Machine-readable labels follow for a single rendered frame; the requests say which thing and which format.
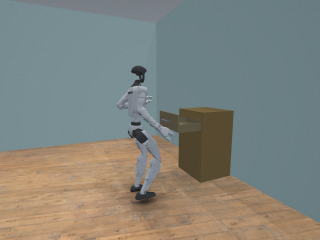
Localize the drawer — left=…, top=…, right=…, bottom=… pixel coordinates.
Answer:
left=159, top=110, right=202, bottom=133

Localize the robot right hand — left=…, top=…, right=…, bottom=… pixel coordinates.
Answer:
left=159, top=126, right=175, bottom=143

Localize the handle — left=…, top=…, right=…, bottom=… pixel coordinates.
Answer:
left=160, top=119, right=170, bottom=123

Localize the left robot upper arm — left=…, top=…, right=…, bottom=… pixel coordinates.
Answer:
left=116, top=89, right=129, bottom=110

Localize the robot left hand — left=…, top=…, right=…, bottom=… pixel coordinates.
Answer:
left=145, top=96, right=153, bottom=105

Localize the robot right foot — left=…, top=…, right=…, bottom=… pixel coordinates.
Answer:
left=135, top=191, right=156, bottom=200

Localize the robot right forearm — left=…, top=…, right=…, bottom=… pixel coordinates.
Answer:
left=140, top=107, right=162, bottom=131

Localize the right robot upper arm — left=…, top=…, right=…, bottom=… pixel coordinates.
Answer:
left=137, top=86, right=148, bottom=116

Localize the right robot shin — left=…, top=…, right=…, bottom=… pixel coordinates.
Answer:
left=140, top=160, right=162, bottom=195

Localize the cabinet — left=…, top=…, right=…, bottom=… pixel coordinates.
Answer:
left=178, top=107, right=234, bottom=183

